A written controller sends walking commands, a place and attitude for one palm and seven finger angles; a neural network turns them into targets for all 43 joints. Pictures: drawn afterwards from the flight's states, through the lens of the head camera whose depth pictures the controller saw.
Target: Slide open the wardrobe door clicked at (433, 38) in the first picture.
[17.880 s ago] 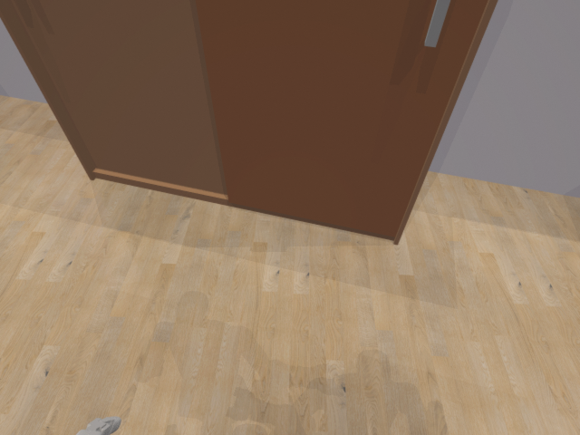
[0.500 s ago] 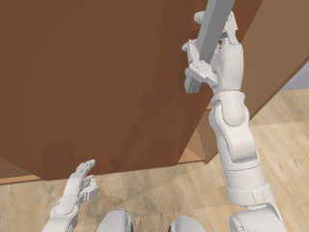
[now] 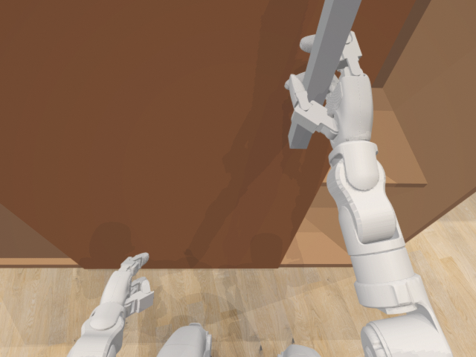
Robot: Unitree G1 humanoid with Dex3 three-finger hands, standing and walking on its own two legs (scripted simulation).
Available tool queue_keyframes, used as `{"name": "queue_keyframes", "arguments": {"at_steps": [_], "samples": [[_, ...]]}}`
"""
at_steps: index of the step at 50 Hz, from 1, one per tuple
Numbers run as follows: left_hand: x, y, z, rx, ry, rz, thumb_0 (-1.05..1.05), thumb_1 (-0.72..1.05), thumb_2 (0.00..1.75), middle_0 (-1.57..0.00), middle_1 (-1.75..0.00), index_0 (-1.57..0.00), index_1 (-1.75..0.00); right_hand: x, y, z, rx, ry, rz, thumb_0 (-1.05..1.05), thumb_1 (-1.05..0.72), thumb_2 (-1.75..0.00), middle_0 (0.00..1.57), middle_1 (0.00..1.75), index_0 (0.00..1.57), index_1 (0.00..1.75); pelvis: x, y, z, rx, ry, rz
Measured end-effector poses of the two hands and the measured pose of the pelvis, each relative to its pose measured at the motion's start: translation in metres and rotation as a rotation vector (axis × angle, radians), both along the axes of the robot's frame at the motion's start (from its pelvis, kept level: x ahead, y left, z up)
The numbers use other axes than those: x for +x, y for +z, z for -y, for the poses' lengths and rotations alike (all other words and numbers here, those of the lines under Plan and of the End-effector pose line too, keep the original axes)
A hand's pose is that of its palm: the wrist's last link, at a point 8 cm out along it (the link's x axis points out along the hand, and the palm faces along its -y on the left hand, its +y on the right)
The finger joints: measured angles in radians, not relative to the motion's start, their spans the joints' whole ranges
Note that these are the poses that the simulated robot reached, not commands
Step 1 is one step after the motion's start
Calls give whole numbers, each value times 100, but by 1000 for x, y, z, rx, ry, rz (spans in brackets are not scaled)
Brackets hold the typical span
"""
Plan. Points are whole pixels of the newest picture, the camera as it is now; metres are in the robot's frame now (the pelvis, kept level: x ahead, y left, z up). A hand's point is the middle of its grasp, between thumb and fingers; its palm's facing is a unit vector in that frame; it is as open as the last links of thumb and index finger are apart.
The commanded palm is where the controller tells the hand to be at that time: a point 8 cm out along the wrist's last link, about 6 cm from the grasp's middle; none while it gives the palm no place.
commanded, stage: step sideways, sliding the door along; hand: right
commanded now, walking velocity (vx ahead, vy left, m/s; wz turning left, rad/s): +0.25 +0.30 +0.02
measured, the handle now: (322, 42) +0.44 -0.08 +0.28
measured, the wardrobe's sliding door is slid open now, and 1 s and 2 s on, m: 0.37 0.55 0.55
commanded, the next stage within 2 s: stop walking and hold the door there in 0.90 s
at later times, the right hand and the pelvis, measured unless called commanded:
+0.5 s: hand (194, 101) +0.39 +0.07 +0.22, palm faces -0.06 +0.99 -0.11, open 7.0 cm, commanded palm +0.37 +0.04 +0.23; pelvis -0.03 +0.13 +0.01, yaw +3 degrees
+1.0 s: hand (154, 94) +0.40 +0.12 +0.22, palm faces +0.29 +0.95 -0.11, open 6.9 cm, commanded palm +0.36 +0.09 +0.21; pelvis -0.02 +0.31 +0.00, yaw -5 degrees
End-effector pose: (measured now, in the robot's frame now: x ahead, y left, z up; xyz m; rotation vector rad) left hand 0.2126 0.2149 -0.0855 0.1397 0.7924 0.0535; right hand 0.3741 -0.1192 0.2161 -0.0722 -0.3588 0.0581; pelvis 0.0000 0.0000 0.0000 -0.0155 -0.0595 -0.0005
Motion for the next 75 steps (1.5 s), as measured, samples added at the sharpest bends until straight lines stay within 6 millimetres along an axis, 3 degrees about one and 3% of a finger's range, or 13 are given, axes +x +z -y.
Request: {"name": "queue_keyframes", "arguments": {"at_steps": [7, 16, 19, 26, 31, 34, 39, 43, 51, 57, 65, 70, 75], "samples": [[-30, -22, -52, -30, 31, -46, 1, 91, 90, -20, -30, -19, -30, -2, 2, -44, -34, -47, -15, -3, -66, -76, 46, 140, 14, 136, -10, -7, -49, 23, -13, 13], [-77, -5, -106, 57, 78, -120, 1, 91, 90, -20, -30, -19, -30, -2, 3, -93, 12, -5, -42, 2, -65, -75, 46, 140, 20, 138, -19, 9, -86, -9, 11, -23], [-88, -4, -126, 72, 119, -102, 1, 91, 90, -20, -30, -20, -30, -1, 3, -107, 3, 23, -30, 1, -64, -73, 45, 140, 19, 137, -25, 3, -98, -10, 31, -15], [-105, -7, -157, 38, 99, -149, 1, 91, 90, -20, -30, -19, -30, -5, 7, -140, -34, -1, -79, 2, -63, -71, 45, 140, 20, 137, -32, 14, -139, 30, 56, 7], [-98, -19, -190, -8, 71, -119, 1, 90, 90, -20, -30, -20, -30, -7, 7, -166, -34, -66, -75, 1, -64, -76, 45, 140, 19, 138, -31, 0, -189, 45, 52, 19], [-91, -21, -213, 10, 66, -107, 1, 90, 90, -20, -30, -20, -30, -9, 7, -183, -9, -107, -91, 2, -67, -80, 45, 140, 17, 138, -33, -1, -208, 55, 6, 22], [-81, -11, -250, 80, 57, -86, 1, 91, 90, -20, -30, -20, -30, -10, 7, -186, 11, -168, -98, 2, -70, -82, 42, 140, 17, 137, -37, -3, -233, 24, 0, 23], [-71, -6, -268, 57, 3, -89, 1, 91, 90, -20, -30, -19, -30, -12, 8, -189, -11, -217, -110, 1, -70, -83, 42, 140, 15, 136, -36, 1, -261, 18, -15, 31], [-35, -18, -299, 2, -88, -93, 1, 91, 90, -20, -30, -20, -30, -14, 8, -196, -7, -366, -121, -1, -67, -83, 44, 140, 17, 132, -20, -3, -319, 54, -99, 33], [-18, -3, -331, 69, -37, -42, 1, 91, 90, -20, -30, -20, -30, -13, 9, -194, -43, -380, -109, -2, -64, -82, 45, 140, 22, 134, -8, 5, -331, 24, -97, -8], [-21, 19, -362, 105, 57, 37, 1, 91, 90, -20, -30, -20, -30, -15, 10, -196, -27, -403, -138, -2, -65, -81, 45, 140, 22, 132, 1, 13, -332, 23, -55, -20], [-36, 21, -368, 143, 97, 9, 1, 91, 90, -20, -30, -19, -30, -15, 10, -195, -28, -380, -137, -2, -66, -79, 45, 140, 22, 134, 0, 16, -324, 22, -46, -31], [-54, 21, -358, 152, 128, -20, 1, 91, 90, -20, -30, -19, -30, -14, 9, -193, -18, -344, -128, -1, -67, -78, 45, 140, 22, 135, 0, 17, -312, 24, -22, -37]]}}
